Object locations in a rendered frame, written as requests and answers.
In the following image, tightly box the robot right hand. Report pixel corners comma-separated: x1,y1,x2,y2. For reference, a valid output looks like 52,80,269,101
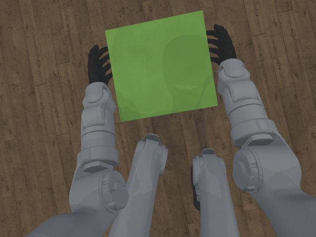
206,24,237,65

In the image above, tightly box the robot left hand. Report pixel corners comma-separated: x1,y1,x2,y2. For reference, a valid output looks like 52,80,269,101
87,44,113,86

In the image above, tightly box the robot shin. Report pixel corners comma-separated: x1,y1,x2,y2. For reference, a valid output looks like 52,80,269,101
195,149,226,202
133,133,161,160

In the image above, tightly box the robot right forearm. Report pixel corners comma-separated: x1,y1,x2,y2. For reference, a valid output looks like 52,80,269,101
217,58,302,174

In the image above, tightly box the robot left shin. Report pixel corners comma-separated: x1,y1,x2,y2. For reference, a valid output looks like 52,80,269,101
133,133,161,160

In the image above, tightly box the right robot upper arm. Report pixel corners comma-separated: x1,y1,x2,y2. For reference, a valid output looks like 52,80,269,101
232,145,316,237

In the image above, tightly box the left robot upper arm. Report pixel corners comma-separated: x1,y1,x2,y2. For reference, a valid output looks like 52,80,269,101
25,169,129,237

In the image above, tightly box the robot left forearm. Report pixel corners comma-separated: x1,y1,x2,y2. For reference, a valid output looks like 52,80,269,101
72,82,119,184

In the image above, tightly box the carton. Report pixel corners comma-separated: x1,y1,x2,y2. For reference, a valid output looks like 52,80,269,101
105,10,218,122

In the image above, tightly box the robot right shin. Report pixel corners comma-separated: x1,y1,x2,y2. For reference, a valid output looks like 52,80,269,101
195,149,226,202

